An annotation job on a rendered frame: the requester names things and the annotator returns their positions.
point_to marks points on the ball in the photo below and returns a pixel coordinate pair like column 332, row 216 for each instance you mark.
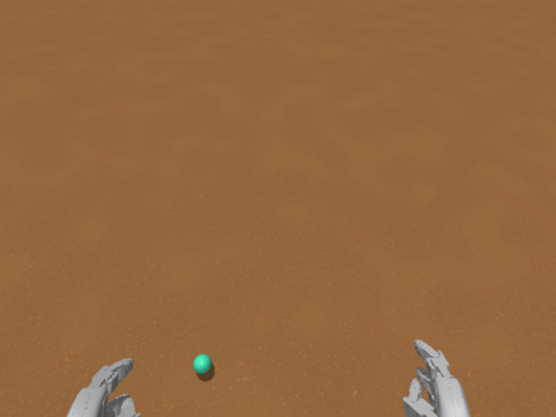
column 202, row 363

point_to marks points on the right robot hand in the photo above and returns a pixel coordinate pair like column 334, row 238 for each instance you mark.
column 445, row 392

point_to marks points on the left robot hand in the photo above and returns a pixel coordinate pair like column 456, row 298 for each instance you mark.
column 93, row 400

